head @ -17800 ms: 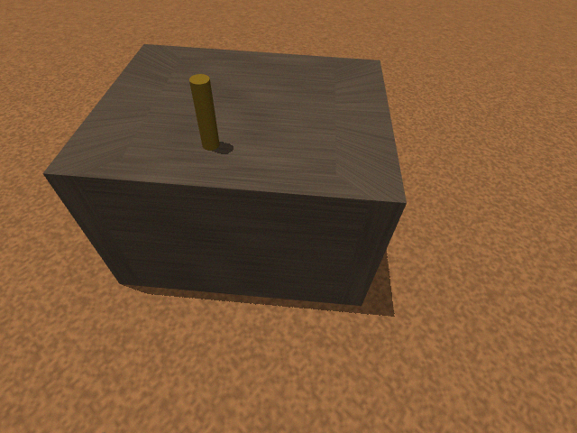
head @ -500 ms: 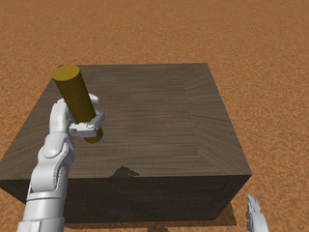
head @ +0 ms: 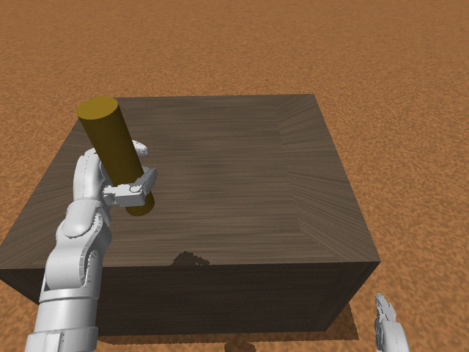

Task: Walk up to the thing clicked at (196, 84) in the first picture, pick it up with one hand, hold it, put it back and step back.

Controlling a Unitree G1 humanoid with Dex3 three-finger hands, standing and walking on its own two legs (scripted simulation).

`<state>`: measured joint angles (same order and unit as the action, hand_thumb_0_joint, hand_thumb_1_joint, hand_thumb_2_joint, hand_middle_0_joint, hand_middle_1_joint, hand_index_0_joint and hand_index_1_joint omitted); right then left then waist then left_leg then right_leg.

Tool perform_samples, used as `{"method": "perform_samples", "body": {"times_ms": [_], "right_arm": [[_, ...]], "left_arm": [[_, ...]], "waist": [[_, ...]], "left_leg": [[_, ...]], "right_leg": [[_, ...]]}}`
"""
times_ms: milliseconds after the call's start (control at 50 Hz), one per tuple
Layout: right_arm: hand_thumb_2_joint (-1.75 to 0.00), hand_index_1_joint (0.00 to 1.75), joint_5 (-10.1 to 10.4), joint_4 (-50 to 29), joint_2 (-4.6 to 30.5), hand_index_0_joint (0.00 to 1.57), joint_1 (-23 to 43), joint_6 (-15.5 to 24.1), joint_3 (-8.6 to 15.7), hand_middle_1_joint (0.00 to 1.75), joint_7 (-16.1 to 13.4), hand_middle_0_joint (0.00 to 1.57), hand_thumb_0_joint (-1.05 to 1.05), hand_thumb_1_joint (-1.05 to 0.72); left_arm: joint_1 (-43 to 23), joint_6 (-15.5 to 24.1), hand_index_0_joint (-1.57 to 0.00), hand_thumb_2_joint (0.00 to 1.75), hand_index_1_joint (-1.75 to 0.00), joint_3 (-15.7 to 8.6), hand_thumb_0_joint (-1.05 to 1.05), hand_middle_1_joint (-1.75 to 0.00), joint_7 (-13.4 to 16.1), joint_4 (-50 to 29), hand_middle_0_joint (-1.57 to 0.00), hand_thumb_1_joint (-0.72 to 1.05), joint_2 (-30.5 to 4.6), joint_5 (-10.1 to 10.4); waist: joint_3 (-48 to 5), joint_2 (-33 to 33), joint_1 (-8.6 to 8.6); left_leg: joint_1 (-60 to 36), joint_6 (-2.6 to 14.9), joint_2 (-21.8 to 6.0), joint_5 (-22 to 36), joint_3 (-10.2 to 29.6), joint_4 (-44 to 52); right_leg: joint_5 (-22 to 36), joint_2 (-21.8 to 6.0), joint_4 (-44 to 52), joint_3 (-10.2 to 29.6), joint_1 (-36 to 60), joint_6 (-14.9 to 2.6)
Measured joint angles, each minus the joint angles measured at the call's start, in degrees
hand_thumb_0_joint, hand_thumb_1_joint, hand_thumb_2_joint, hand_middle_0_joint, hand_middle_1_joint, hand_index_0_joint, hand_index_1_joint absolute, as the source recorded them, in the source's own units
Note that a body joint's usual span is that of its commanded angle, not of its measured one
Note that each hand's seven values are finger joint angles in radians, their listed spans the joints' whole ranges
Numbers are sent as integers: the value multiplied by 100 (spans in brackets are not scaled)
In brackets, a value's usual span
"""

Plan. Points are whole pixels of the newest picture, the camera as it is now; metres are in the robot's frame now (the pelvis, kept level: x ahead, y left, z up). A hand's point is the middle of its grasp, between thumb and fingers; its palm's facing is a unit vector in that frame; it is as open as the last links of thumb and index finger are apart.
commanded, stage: hold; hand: left
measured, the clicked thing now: (122, 164) +0.34 +0.18 +0.18
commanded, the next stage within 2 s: crouch in 0.28 s
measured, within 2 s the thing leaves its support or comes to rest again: neither
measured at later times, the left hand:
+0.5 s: hand (132, 178) +0.33 +0.16 +0.15, palm faces +0.14 -0.99 +0.00, open 6.7 cm
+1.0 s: hand (147, 172) +0.42 +0.18 +0.08, palm faces +0.14 -0.99 +0.03, open 6.7 cm
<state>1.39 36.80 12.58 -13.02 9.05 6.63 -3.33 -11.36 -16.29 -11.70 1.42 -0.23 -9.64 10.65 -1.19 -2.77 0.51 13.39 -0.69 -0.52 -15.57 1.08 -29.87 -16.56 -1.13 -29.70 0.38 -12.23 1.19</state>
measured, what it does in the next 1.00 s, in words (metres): stands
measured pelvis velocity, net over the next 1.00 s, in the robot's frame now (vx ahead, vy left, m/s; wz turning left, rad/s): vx -0.01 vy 0.01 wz -0.02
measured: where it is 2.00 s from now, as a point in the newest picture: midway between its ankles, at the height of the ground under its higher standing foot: outside the picture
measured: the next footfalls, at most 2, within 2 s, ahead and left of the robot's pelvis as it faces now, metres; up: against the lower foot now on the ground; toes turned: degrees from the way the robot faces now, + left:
none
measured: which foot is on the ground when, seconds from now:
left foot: down 0.00-1.00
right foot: down 0.00-1.00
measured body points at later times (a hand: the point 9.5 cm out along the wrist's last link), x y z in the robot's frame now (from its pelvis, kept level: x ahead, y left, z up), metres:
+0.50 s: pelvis +0.00 +0.00 +0.00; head -0.02 -0.01 +0.45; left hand +0.32 +0.22 +0.16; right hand +0.16 -0.25 -0.08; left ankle +0.00 +0.13 -0.74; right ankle -0.01 -0.13 -0.74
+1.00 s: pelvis -0.01 +0.01 -0.02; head +0.03 +0.01 +0.43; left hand +0.41 +0.23 +0.08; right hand +0.14 -0.27 -0.08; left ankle +0.00 +0.13 -0.74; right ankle -0.01 -0.13 -0.74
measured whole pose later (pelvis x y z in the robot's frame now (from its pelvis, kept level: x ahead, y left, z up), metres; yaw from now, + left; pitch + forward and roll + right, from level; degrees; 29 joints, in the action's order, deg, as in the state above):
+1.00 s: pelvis -0.01 +0.01 -0.02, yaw -1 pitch +7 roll -1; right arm 0.1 31.7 12.5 -12.5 8.5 5.0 -2.7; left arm -30.5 8.8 -15.4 -0.9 39.3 -16.1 9.1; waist -2.3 0.5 4.5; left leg 27.9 -0.5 -1.2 -18.7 0.4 -39.8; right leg -18.7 -0.4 -38.4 1.2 -26.6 1.5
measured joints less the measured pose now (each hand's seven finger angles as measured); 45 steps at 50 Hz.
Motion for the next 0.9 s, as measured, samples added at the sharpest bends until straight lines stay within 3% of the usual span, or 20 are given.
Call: {"method": "perform_samples", "body": {"times_ms": [140, 360, 480, 620, 740, 900], "right_arm": [[-6, 5, -3, 103, 14, 6, 61, 41, -12, 5, -76, 5, -1, 51], [-6, 5, 11, 69, -32, 6, 30, 29, -4, 5, -1, 5, -1, 51], [-6, 5, -2, 133, -42, 6, 34, 79, -80, 5, -56, 5, -1, 51], [-5, 5, -21, 131, -166, 6, 168, 116, -221, 5, -31, 5, -1, 52], [-5, 5, -23, 48, -193, 6, 128, 139, -255, 5, 92, 5, -1, 53], [-5, 5, -90, -246, -65, 6, 119, 67, -224, 5, 37, 5, -1, 53]], "left_arm": [[-134, 221, -94, 118, -113, 5, -2, -112, 33, -15, -90, -5, -69, -22], [62, 50, -94, 118, -113, -77, -2, -112, -37, 23, -90, -5, -68, 51], [73, 143, -94, 118, -113, 109, -2, -112, 3, -66, -90, -5, -8, -47], [-306, 414, -94, 118, -113, 74, -2, -112, -94, 657, -90, -5, -98, -65], [-634, 882, -93, 118, -113, -120, -2, -112, -120, 1755, -90, -4, -167, -81], [-1370, 1992, -93, 118, -114, -263, -2, -113, -183, 3089, -90, -4, -488, -176]], "waist": [[-60, 35, 6], [-34, -16, -23], [5, 29, -31], [-29, 85, 54], [41, 158, 125], [89, 289, 298]], "left_leg": [[13, 1, -6, -2, -7, -26], [-8, 26, 6, 19, -29, 1], [26, 30, 18, 22, -17, -20], [66, 33, 7, 21, -30, -36], [323, 29, -4, 8, -51, -141], [1040, 21, -36, -181, -66, -688]], "right_leg": [[12, 6, -7, 7, -8, -1], [51, -7, 43, 28, 18, 24], [55, -18, 34, 16, -4, 29], [61, -7, 23, 30, -49, 29], [54, 5, -93, 53, -321, 26], [-111, 42, -615, 80, -1037, 26]]}}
